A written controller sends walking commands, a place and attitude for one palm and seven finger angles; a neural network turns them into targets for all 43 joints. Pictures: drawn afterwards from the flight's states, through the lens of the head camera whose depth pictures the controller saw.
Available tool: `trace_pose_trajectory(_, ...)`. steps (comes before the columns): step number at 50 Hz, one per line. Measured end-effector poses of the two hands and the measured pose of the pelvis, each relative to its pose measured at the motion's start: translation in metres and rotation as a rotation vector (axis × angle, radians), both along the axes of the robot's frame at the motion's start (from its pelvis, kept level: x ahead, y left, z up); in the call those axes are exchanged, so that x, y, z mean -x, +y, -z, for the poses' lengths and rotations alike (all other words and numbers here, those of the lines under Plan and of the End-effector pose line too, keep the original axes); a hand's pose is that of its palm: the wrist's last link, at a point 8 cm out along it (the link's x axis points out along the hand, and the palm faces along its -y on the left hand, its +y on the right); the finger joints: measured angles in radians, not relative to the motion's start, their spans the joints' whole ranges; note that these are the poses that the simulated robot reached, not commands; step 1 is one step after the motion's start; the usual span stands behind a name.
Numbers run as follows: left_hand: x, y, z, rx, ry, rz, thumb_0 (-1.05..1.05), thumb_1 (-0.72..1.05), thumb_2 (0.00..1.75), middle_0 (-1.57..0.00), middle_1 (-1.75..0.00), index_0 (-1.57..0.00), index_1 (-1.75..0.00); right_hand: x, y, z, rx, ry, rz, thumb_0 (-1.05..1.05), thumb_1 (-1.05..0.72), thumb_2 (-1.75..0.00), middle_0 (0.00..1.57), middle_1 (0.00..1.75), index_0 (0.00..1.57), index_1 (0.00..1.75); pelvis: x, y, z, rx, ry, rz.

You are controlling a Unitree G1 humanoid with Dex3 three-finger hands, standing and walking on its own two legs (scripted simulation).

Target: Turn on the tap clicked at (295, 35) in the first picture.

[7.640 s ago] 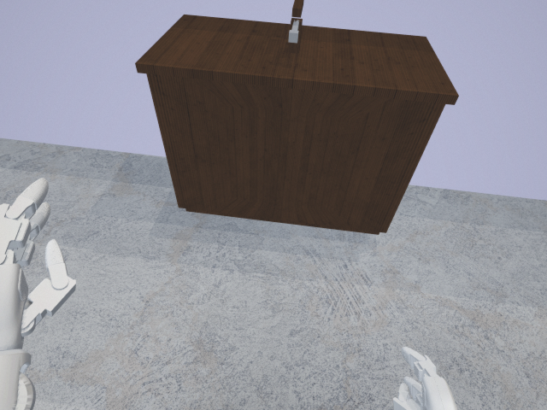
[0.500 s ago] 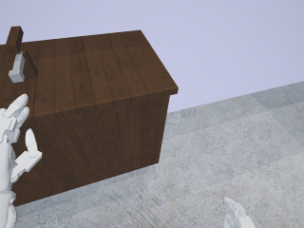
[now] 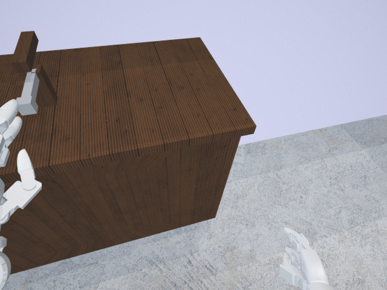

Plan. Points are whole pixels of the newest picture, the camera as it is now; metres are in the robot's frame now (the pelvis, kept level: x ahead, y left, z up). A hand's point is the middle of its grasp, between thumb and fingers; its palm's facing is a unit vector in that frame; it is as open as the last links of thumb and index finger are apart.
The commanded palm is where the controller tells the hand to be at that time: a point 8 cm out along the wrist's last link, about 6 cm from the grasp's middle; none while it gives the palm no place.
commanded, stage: shuffle to correct the standing spot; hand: left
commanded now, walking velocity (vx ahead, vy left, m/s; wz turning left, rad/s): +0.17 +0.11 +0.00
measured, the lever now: (26, 105) +0.42 +0.38 +0.13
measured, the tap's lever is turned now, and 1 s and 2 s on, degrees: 0 0 0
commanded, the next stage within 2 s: come to a stop and stand still in 0.36 s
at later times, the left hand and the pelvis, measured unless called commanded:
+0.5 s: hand (4, 136) +0.29 +0.32 +0.19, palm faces +0.41 -0.83 -0.37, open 7.4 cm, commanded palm +0.24 +0.36 +0.20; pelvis +0.08 +0.08 +0.01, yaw -1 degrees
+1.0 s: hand out of the picture +0.34 +0.37 +0.18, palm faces +0.41 -0.85 -0.34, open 7.4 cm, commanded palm +0.29 +0.40 +0.20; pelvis +0.12 +0.12 +0.02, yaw -2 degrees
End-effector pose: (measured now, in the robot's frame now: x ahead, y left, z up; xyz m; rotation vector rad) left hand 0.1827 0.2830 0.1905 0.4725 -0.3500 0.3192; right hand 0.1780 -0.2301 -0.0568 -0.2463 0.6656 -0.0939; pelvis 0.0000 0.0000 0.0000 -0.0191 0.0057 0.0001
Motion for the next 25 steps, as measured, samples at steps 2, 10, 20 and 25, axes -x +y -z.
trace_pose_trajectory(2, -0.001, 0.005, -0.002, -0.008, -0.026, 0.003, 0.02, 0.89, 0.90, -0.22, -0.30, -0.21, -0.30, -0.005, 0.003, 0.002, 0.007, 0.012, -0.002, 0.01, -0.90, -0.90, 0.20, 0.30, 0.20, 0.30, -0.006, 0.005, 0.003, -0.009, -0.003, 0.005)
trace_pose_trajectory(10, -0.038, 0.023, -0.012, 0.003, -0.015, -0.017, 0.01, 0.89, 0.90, -0.21, -0.30, -0.21, -0.30, -0.011, 0.028, 0.011, -0.050, 0.051, 0.029, 0.01, -0.90, -0.90, 0.20, 0.30, 0.20, 0.30, -0.032, 0.026, -0.003, -0.006, -0.026, 0.017)
trace_pose_trajectory(20, -0.042, 0.058, -0.014, -0.047, 0.045, -0.057, 0.01, 0.89, 0.90, -0.22, -0.30, -0.21, -0.31, -0.030, 0.050, 0.019, -0.037, 0.150, 0.031, 0.01, -0.90, -0.90, 0.20, 0.30, 0.20, 0.30, -0.062, 0.053, -0.009, -0.003, -0.042, 0.007)
trace_pose_trajectory(25, -0.071, 0.080, -0.008, 0.029, 0.016, -0.049, 0.01, 0.89, 0.90, -0.22, -0.30, -0.21, -0.31, -0.050, 0.070, 0.009, 0.016, 0.105, 0.051, 0.01, -0.90, -0.90, 0.20, 0.30, 0.20, 0.30, -0.081, 0.083, -0.012, -0.030, -0.062, 0.010)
